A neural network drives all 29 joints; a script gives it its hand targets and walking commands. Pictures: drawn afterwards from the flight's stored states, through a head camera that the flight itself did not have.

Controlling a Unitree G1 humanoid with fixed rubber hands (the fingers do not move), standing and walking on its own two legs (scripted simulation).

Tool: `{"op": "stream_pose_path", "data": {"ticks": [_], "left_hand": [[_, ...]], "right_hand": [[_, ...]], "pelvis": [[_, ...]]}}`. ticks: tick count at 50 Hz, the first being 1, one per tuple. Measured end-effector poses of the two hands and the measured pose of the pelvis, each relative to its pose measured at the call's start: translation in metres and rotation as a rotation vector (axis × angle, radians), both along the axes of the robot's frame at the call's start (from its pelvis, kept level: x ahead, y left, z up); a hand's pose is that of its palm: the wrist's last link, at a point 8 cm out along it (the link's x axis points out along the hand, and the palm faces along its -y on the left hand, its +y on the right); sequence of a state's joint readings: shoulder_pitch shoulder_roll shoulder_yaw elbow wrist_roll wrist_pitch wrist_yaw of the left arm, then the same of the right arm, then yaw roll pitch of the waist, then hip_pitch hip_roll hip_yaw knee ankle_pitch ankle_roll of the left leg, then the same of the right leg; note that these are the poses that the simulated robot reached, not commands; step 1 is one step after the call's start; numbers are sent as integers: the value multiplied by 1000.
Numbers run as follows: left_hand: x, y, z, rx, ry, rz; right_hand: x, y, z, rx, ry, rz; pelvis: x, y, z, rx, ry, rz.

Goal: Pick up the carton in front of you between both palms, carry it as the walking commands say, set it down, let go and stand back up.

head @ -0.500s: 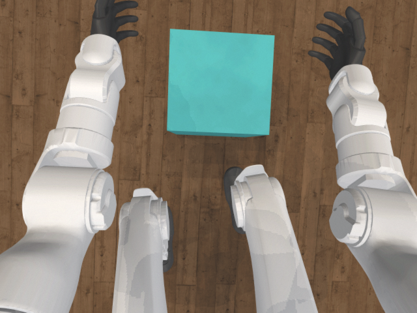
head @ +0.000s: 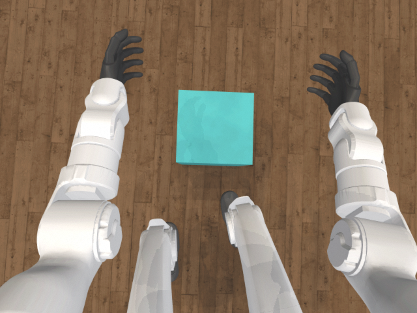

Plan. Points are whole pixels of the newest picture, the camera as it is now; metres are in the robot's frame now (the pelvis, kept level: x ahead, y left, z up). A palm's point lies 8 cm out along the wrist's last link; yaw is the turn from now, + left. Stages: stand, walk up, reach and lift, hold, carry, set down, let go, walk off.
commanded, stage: set down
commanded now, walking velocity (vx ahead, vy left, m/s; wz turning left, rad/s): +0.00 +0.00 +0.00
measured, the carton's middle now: (212, 133) +0.46 -0.09 -0.48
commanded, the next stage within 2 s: let go in 0.02 s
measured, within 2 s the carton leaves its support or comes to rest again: neither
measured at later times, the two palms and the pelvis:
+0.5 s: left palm (58, 157) +0.39 +0.14 +0.02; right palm (409, 152) +0.32 -0.29 +0.03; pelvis +0.05 -0.02 +0.12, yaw -1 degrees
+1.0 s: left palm out of the picture +0.28 +0.24 +0.10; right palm out of the picture +0.25 -0.22 +0.10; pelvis +0.10 +0.02 +0.17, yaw -3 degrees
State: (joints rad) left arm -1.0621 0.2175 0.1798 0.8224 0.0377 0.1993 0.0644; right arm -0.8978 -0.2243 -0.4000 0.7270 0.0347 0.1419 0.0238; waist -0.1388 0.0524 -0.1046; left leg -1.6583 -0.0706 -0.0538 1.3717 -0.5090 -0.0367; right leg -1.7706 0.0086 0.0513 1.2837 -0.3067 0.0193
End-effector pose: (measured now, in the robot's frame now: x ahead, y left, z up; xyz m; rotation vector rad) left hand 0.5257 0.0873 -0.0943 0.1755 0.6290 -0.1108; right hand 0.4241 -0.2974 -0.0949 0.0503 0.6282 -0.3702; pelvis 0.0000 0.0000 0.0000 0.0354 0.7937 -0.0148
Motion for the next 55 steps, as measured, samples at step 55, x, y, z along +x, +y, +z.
{"op": "stream_pose_path", "data": {"ticks": [55], "left_hand": [[-254, 163, 204, 81, 138, 142]], "right_hand": [[-169, 82, 199, -75, 181, 304]], "pelvis": [[103, 23, 174, -76, -819, -20]]}}
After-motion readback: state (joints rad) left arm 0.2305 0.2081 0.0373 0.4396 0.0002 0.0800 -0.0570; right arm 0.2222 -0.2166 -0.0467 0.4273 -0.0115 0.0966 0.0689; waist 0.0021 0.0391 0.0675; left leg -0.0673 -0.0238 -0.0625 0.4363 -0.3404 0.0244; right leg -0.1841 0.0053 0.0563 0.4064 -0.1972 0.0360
